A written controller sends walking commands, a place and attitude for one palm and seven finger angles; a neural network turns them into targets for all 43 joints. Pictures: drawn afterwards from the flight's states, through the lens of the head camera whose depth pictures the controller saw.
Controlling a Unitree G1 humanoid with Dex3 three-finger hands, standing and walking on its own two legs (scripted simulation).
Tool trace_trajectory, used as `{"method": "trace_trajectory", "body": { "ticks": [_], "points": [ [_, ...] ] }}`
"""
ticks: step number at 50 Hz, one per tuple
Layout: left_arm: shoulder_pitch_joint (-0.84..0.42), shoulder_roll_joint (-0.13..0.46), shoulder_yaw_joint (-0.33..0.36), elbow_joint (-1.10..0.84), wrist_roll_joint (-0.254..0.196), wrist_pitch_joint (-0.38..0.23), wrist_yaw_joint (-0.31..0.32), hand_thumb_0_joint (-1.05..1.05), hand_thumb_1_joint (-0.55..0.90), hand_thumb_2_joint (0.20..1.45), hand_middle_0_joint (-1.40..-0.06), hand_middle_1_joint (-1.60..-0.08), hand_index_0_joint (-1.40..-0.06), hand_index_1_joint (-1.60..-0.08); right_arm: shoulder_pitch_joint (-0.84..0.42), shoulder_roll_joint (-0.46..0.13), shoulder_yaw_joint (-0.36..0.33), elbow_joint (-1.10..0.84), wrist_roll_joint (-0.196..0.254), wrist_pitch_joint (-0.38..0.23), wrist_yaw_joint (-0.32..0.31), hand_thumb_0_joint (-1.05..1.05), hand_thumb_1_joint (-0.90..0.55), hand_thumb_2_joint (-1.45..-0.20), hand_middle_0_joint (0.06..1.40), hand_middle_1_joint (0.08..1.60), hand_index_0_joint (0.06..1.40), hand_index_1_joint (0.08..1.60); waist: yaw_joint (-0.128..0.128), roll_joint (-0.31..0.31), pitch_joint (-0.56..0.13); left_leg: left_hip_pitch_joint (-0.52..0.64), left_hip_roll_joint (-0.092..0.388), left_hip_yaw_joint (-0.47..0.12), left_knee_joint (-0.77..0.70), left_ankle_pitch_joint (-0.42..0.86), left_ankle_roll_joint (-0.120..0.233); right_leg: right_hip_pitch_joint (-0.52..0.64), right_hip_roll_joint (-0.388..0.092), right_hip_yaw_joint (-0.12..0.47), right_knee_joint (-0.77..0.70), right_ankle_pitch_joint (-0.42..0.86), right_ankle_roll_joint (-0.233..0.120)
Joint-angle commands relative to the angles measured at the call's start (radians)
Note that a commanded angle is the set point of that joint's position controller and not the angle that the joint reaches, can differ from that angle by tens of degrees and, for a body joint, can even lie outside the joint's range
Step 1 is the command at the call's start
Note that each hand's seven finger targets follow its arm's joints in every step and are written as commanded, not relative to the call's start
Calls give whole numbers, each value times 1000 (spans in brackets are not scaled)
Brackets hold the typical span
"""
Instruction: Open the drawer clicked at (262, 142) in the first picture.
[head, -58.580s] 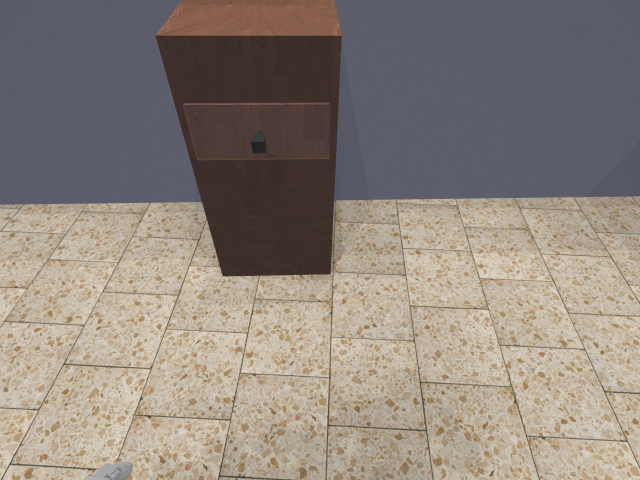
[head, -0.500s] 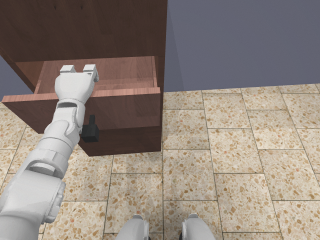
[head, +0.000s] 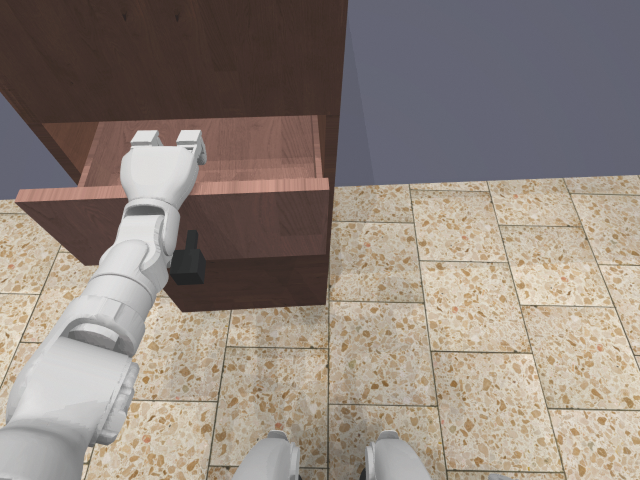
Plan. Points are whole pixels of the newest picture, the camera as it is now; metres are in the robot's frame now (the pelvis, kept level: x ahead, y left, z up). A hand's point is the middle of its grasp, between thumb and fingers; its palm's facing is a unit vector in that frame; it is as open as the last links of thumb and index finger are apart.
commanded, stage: re-aim the fingers above the handle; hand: left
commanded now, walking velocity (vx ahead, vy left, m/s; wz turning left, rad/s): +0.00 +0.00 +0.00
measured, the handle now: (190, 255) +0.41 +0.20 -0.02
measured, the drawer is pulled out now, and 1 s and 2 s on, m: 0.13 0.13 0.13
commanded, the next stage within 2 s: lower the fingers behind the handle in 1.48 s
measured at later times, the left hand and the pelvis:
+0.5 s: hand (173, 197) +0.47 +0.22 +0.03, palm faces +0.00 +0.03 -1.00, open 14.6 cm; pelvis -0.01 +0.00 +0.00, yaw +0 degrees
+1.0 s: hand (173, 198) +0.47 +0.22 +0.03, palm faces +0.00 +0.02 -1.00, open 14.6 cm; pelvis -0.01 +0.01 +0.00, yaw +1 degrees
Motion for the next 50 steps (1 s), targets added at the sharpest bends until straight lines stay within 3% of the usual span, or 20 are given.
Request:
{"method": "trace_trajectory", "body": {
  "ticks": [1, 7, 8, 9, 10, 17, 20, 24, 28, 34, 40, 41, 42, 50],
  "points": [
    [-90, -182, -60, 31, -39, -22, -43, 0, -500, 300, -300, -1200, -300, -1200, 75, -153, -54, -66, -1, -23, -12, 0, -900, -900, 200, 300, 200, 300, -129, -81, -167, 260, 46, -66, -167, 236, -25, 60, 37, -57, -132, 121, -66],
    [-104, -197, -70, 33, -43, -18, -45, 0, -500, 300, -300, -1200, -300, -1200, 79, -151, -55, -63, -3, -24, -10, 0, -900, -900, 200, 300, 200, 300, -132, -65, -191, 271, 45, -69, -161, 231, -27, 50, 36, -59, -123, 115, -65],
    [-81, -168, -46, 46, -40, -17, -45, 0, -500, 300, -300, -1200, -300, -1200, 74, -154, -53, -63, -1, -21, -12, 0, -900, -900, 200, 300, 200, 300, -123, -79, -188, 262, 44, -69, -165, 221, -28, 58, 37, -58, -124, 108, -67],
    [-106, -192, -71, 35, -47, -18, -48, 0, -500, 300, -300, -1200, -300, -1200, 72, -152, -50, -66, -2, -23, -10, 0, -900, -900, 200, 300, 200, 300, -133, -79, -186, 255, 41, -64, -160, 216, -24, 59, 37, -56, -130, 108, -65],
    [-95, -174, -55, 41, -48, -19, -49, 0, -500, 300, -300, -1200, -300, -1200, 72, -153, -51, -65, -1, -23, -12, 0, -900, -900, 200, 300, 200, 300, -132, -106, -183, 243, 41, -63, -158, 209, -22, 73, 36, -55, -132, 107, -64],
    [-72, -150, -41, 50, -42, -28, -57, 0, -500, 300, -300, -1200, -300, -1200, 76, -155, -45, -71, 1, -25, -13, 0, -900, -900, 200, 300, 200, 300, -119, -78, -182, 240, 42, -64, -163, 206, -25, 69, 38, -54, -123, 100, -66],
    [-74, -176, -58, 39, -43, -32, -56, 0, -500, 300, -300, -1200, -300, -1200, 72, -151, -48, -71, 1, -28, -12, 0, -900, -900, 200, 300, 200, 300, -123, -73, -180, 244, 45, -62, -162, 198, -25, 60, 38, -53, -128, 94, -65],
    [-93, -299, -147, 4, -60, -33, -52, 0, -500, 300, -300, -1200, -300, -1200, 65, -140, -57, -65, -1, -32, 2, 0, -900, -900, 200, 300, 200, 300, -138, -72, -194, 296, 54, -86, -175, 205, -30, 40, 40, -63, -124, 95, -64],
    [-83, -263, -113, 25, -63, -28, -47, 0, -500, 300, -300, -1200, -300, -1200, 69, -146, -59, -50, -3, -23, 4, 0, -900, -900, 200, 300, 200, 300, -131, -67, -187, 294, 54, -88, -180, 217, -33, 40, 39, -66, -121, 104, -67],
    [-131, -278, -130, 29, -58, -23, -46, 0, -500, 300, -300, -1200, -300, -1200, 67, -145, -59, -42, -6, -20, 7, 0, -900, -900, 200, 300, 200, 300, -148, -80, -163, 274, 49, -86, -174, 207, -27, 36, 38, -65, -127, 102, -67],
    [-119, -290, -135, 29, -54, -18, -47, 0, -500, 300, -300, -1200, -300, -1200, 62, -143, -59, -47, -10, -11, 11, 0, -900, -900, 200, 300, 200, 300, -142, -62, -176, 292, 49, -89, -170, 236, -32, 33, 39, -69, -118, 113, -70],
    [-117, -265, -110, 38, -51, -18, -46, 0, -500, 300, -300, -1200, -300, -1200, 68, -145, -62, -42, -10, -9, 10, 0, -900, -900, 200, 300, 200, 300, -139, -70, -175, 293, 52, -93, -171, 241, -34, 32, 38, -69, -116, 115, -70],
    [-121, -290, -135, 29, -50, -18, -48, 0, -500, 300, -300, -1200, -300, -1200, 61, -143, -59, -48, -10, -9, 11, 0, -900, -900, 200, 300, 200, 300, -142, -57, -175, 299, 51, -96, -171, 246, -35, 26, 40, -71, -112, 115, -70],
    [-166, -333, -171, 23, -47, -8, -46, 0, -500, 300, -300, -1200, -300, -1200, 44, -140, -61, -52, -11, 0, 18, 0, -900, -900, 200, 300, 200, 300, -150, -36, -168, 318, 57, -125, -179, 217, -44, -11, 37, -78, -97, 95, -71]
  ]
}}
